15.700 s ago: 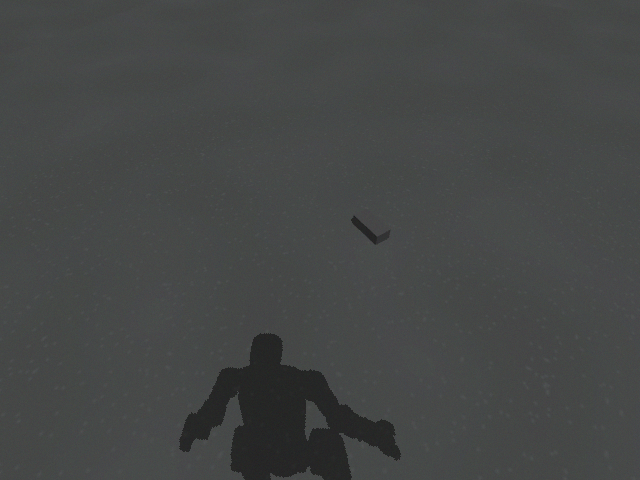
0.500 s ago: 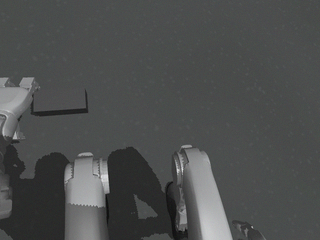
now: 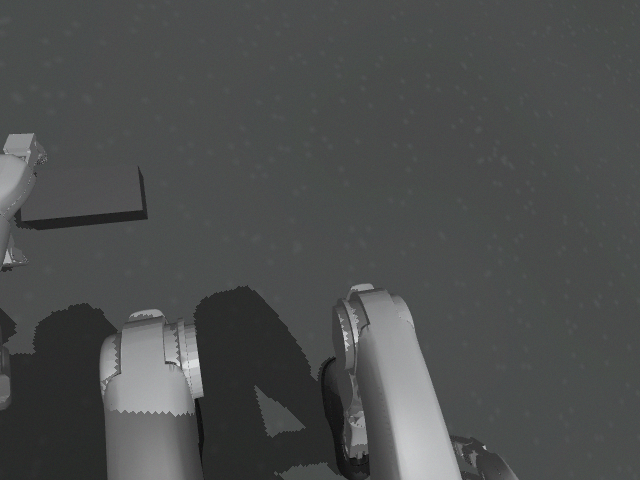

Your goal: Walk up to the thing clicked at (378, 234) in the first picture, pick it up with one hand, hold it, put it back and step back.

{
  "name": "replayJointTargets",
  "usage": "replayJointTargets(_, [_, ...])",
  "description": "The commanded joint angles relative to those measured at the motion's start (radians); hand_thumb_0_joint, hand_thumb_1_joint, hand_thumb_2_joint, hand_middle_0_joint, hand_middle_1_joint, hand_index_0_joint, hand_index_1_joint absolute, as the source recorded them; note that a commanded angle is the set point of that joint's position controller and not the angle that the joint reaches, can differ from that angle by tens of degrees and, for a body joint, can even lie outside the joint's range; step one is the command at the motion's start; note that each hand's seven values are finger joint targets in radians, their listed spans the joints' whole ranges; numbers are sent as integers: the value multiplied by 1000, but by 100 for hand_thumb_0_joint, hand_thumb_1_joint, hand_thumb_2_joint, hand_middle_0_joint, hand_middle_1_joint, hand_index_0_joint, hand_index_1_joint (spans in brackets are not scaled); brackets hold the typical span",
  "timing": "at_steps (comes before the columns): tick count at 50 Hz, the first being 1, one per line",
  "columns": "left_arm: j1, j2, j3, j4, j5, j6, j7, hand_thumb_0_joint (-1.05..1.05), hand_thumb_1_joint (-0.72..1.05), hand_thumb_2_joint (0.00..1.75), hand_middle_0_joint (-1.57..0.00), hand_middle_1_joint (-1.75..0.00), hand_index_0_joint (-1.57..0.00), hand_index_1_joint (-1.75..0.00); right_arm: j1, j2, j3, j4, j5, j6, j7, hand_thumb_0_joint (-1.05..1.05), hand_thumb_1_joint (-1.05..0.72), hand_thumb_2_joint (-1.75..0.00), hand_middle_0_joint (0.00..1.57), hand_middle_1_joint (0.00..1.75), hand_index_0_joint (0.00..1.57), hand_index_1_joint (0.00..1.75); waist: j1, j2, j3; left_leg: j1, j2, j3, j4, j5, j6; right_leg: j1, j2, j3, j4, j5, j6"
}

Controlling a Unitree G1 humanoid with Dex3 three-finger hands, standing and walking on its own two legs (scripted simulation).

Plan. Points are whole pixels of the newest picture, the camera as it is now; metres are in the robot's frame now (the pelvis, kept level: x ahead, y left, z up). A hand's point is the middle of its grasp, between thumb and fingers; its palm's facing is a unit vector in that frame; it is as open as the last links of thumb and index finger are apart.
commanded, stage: rise first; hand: left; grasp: from above
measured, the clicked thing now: (87, 197) +0.51 +0.30 -0.31
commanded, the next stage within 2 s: approach in 1.50 s
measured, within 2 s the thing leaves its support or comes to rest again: neither
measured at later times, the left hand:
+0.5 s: hand (18, 210) +0.45 +0.33 -0.18, palm faces -0.45 -0.07 -0.89, open 14.2 cm
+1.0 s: hand (20, 207) +0.46 +0.34 -0.20, palm faces -0.46 -0.08 -0.89, open 14.1 cm
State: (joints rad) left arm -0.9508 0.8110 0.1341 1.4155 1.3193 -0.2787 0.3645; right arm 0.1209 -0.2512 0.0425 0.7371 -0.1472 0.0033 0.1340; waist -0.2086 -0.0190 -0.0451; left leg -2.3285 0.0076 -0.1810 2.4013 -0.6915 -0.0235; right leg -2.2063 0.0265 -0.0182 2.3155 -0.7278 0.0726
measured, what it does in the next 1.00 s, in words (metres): stands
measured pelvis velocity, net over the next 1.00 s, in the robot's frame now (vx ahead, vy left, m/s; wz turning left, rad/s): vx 0.00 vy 0.00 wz -0.04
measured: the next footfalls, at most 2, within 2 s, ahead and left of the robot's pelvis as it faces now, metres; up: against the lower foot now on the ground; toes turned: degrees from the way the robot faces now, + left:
none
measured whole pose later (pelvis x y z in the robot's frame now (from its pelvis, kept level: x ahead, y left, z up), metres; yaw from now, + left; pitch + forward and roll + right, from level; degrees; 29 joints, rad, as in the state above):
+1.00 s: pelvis +0.00 +0.00 -0.02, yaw -2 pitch +33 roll -12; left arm -1.02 0.92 0.14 1.51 1.34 -0.29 0.38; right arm 0.13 -0.27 0.13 0.71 -0.18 -0.01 0.15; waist -0.27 -0.04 0.01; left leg -2.37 0.00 -0.22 2.47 -0.68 -0.02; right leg -2.23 0.04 -0.04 2.35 -0.71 0.08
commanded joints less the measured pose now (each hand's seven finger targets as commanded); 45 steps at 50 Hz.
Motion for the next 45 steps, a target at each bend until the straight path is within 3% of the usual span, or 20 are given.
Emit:
replayJointTargets(1, [-309,274,33,-143,-24,-1,35,0,-55,100,-6,-103,-6,-102,214,-266,-79,-10,-5,-1,-11,0,-91,-90,20,30,20,30,-5,353,-690,619,-2,112,-259,237,36,242,14,-147,-196,281,-100])
replayJointTargets(3, [-290,261,18,-114,-27,2,32,0,-55,101,-6,-103,-6,-103,213,-263,-69,-8,-8,-2,-8,0,-91,-90,20,30,20,30,-14,324,-663,600,-2,116,-246,227,42,248,19,-147,-209,278,-99])
replayJointTargets(5, [-308,313,51,-138,-25,-4,35,0,-55,101,-6,-103,-6,-103,220,-273,-70,-10,-7,1,-9,0,-91,-90,20,30,20,30,-4,327,-706,604,-3,123,-231,244,44,277,18,-141,-209,295,-96])
replayJointTargets(7, [-281,282,28,-104,-28,-4,32,0,-56,101,-6,-105,-6,-104,226,-265,-62,-9,-13,-3,-5,0,-91,-90,20,30,20,30,-17,299,-664,568,-2,126,-219,236,48,292,20,-141,-217,298,-93])
replayJointTargets(8, [-308,291,34,-134,-29,-9,34,0,-56,101,-6,-103,-6,-103,220,-267,-65,-8,-11,-1,-7,0,-91,-90,20,30,20,30,-16,296,-687,569,-1,124,-217,231,49,286,23,-142,-217,295,-94])
replayJointTargets(19, [-321,321,36,-89,-22,-4,49,0,-56,101,-6,-103,-6,-103,219,-280,-49,-8,-16,2,-6,0,-91,-90,20,30,20,30,-25,312,-667,561,-3,118,-213,212,46,260,26,-152,-201,278,-97])
replayJointTargets(20, [-344,332,39,-98,-17,-6,51,0,-56,102,-6,-103,-6,-103,220,-282,-47,-11,-19,1,-6,0,-91,-90,20,30,20,30,-37,334,-671,557,-3,118,-211,208,45,265,25,-153,-198,277,-96])
replayJointTargets(22, [-328,302,19,-80,-18,-3,50,0,-57,102,-6,-103,-6,-103,218,-279,-41,-12,-20,-1,-5,0,-91,-90,20,30,20,30,-37,338,-649,569,-2,113,-217,211,42,249,25,-157,-193,275,-98])
replayJointTargets(28, [-358,343,31,-71,-11,-8,58,0,-56,102,-6,-104,-6,-104,208,-288,-30,-18,-23,-3,-8,0,-91,-90,20,30,20,30,-41,368,-640,549,-4,113,-216,183,41,239,26,-160,-191,255,-99])
replayJointTargets(31, [-362,324,10,-43,-10,-8,55,0,-56,102,-6,-104,-6,-104,214,-288,-23,-17,-27,-6,-7,0,-90,-90,20,30,20,30,-66,335,-621,524,-4,108,-205,170,44,236,29,-163,-192,249,-98])
replayJointTargets(36, [-380,367,31,-72,-10,-11,57,0,-55,101,-7,-104,-7,-104,213,-299,-18,-22,-29,-12,-8,0,-91,-90,20,30,20,30,-55,382,-640,564,-1,99,-214,188,36,232,25,-170,-175,260,-98])
replayJointTargets(39, [-374,349,13,-52,-4,-9,52,0,-57,103,-6,-104,-6,-104,216,-297,-11,-21,-31,-11,-4,0,-91,-90,20,30,20,30,-75,379,-626,560,-1,97,-202,202,37,231,28,-172,-175,273,-98])
replayJointTargets(42, [-353,371,31,-44,-7,-9,53,0,-56,102,-6,-104,-6,-104,216,-301,-9,-22,-32,-11,-3,0,-91,-90,20,30,20,30,-57,384,-633,569,-2,97,-202,215,35,229,26,-171,-166,279,-99])
replayJointTargets(45, [-358,366,25,-34,-5,-12,55,0,-58,103,-7,-102,-6,-103,216,-303,-5,-23,-33,-12,-2,0,-91,-90,20,30,20,30,-68,384,-614,567,-1,94,-198,210,36,221,27,-173,-168,275,-98])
